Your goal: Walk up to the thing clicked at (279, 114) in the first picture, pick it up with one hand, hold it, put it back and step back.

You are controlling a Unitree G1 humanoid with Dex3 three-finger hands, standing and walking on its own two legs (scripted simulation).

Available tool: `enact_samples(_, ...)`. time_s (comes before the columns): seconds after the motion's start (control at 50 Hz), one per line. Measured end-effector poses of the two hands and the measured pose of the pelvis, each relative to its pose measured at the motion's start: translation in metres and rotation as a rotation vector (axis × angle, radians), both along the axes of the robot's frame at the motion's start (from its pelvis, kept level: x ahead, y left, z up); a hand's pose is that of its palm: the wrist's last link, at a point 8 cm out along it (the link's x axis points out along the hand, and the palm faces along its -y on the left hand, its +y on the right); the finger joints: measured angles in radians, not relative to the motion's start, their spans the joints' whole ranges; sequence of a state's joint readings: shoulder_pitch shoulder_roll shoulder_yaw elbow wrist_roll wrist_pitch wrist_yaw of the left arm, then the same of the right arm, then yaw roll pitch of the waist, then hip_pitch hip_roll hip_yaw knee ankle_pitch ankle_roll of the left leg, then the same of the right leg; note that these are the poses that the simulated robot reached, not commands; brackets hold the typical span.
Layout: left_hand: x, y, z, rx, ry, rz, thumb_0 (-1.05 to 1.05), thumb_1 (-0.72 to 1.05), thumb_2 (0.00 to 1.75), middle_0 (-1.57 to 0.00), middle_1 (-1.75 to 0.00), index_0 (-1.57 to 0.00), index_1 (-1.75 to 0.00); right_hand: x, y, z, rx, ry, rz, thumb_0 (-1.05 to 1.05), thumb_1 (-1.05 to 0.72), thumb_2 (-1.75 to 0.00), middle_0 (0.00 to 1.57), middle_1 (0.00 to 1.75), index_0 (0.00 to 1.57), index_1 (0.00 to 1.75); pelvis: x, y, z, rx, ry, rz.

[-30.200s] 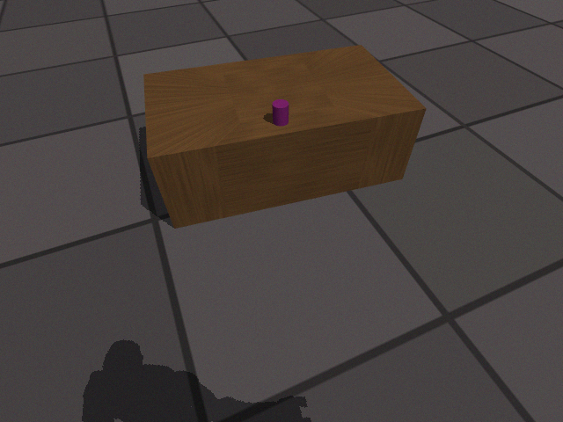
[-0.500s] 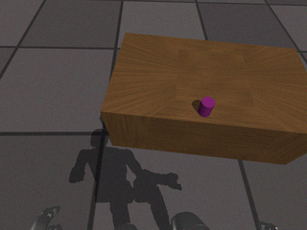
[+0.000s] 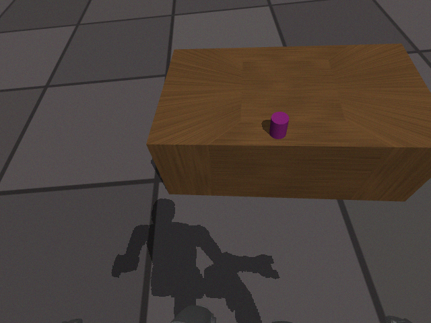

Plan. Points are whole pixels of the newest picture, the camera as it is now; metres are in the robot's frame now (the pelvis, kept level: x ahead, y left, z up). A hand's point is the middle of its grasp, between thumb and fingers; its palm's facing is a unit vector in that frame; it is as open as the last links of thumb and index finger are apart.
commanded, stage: step back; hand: right
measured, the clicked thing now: (278, 125) +0.81 -0.18 -0.30
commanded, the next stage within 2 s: stand in 1.72 s
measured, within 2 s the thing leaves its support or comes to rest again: neither
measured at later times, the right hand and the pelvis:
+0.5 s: hand out of the picture -0.01 -0.27 -0.15, palm faces -0.06 +0.91 -0.40, open 7.4 cm; pelvis -0.17 -0.01 -0.01, yaw -1 degrees
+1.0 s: hand out of the picture -0.19 -0.26 -0.15, palm faces -0.12 +0.93 -0.36, open 7.4 cm; pelvis -0.26 -0.01 +0.00, yaw +5 degrees
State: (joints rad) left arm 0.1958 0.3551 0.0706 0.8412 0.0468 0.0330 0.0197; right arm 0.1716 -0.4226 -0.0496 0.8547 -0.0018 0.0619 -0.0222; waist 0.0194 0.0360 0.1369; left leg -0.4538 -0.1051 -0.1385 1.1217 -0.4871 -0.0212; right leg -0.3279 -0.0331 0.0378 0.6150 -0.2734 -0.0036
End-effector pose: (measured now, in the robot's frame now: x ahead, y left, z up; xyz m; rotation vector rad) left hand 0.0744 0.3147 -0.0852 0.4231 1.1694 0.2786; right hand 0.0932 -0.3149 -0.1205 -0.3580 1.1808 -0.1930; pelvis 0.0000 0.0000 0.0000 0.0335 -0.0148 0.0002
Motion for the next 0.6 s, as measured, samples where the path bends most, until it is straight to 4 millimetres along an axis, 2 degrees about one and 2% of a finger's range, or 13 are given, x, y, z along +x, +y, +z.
enact_samples(0.06,-0.003,0.009,-0.002,0.015,-0.048,-0.007,0.01,0.90,0.89,-0.21,-0.30,-0.20,-0.30,-0.029,0.005,-0.007,-0.013,0.060,0.021,0.01,-0.91,-0.90,0.20,0.30,0.21,0.30,-0.021,0.004,-0.005,-0.017,0.002,0.033)
enact_samples(0.12,-0.011,0.020,-0.013,0.006,-0.096,-0.002,0.01,0.90,0.89,-0.21,-0.30,-0.20,-0.30,-0.053,0.015,-0.012,-0.025,0.092,0.050,0.01,-0.91,-0.90,0.20,0.30,0.21,0.30,-0.043,0.010,-0.014,-0.030,-0.004,0.070)
enact_samples(0.2,-0.032,0.024,-0.027,-0.033,-0.105,0.025,0.01,0.90,0.89,-0.21,-0.29,-0.20,-0.30,-0.082,0.031,-0.004,-0.022,0.096,0.064,0.01,-0.91,-0.90,0.20,0.30,0.21,0.30,-0.071,0.016,-0.014,0.003,-0.037,0.056)
enact_samples(0.28,-0.061,0.016,-0.027,-0.083,-0.072,0.043,0.01,0.90,0.89,-0.21,-0.29,-0.20,-0.30,-0.099,0.033,0.014,-0.032,0.063,0.069,0.01,-0.90,-0.90,0.20,0.30,0.21,0.30,-0.090,0.015,-0.003,-0.049,-0.026,0.066)
enact_samples(0.38,-0.108,0.007,-0.030,-0.093,-0.026,0.037,0.01,0.90,0.89,-0.21,-0.29,-0.20,-0.30,-0.100,0.023,0.027,-0.051,-0.021,0.074,0.01,-0.90,-0.90,0.20,0.30,0.21,0.30,-0.119,0.008,0.000,-0.049,-0.008,0.029)
enact_samples(0.44,-0.137,0.001,-0.034,-0.078,0.016,0.020,0.01,0.90,0.89,-0.21,-0.29,-0.20,-0.30,-0.102,0.013,0.024,-0.047,-0.079,0.082,0.01,-0.90,-0.90,0.20,0.30,0.21,0.30,-0.141,0.001,-0.005,-0.038,-0.007,0.001)
enact_samples(0.5,-0.167,-0.008,-0.037,-0.053,0.045,0.006,0.01,0.90,0.89,-0.21,-0.29,-0.20,-0.30,-0.112,0.000,0.012,-0.028,-0.120,0.076,0.01,-0.90,-0.90,0.20,0.30,0.21,0.30,-0.165,-0.009,-0.014,-0.033,-0.012,-0.024)
enact_samples(0.54,-0.188,-0.018,-0.032,-0.048,0.057,0.011,0.01,0.90,0.89,-0.21,-0.29,-0.20,-0.30,-0.124,-0.007,0.004,-0.014,-0.123,0.059,0.01,-0.90,-0.90,0.20,0.30,0.21,0.30,-0.181,-0.013,-0.014,-0.076,-0.035,-0.005)
enact_samples(0.6,-0.218,-0.023,-0.019,-0.037,0.053,0.027,0.01,0.90,0.89,-0.21,-0.30,-0.20,-0.30,-0.149,-0.007,0.002,0.013,-0.096,0.034,0.01,-0.91,-0.90,0.20,0.30,0.21,0.30,-0.194,-0.018,-0.008,-0.024,-0.026,-0.018)
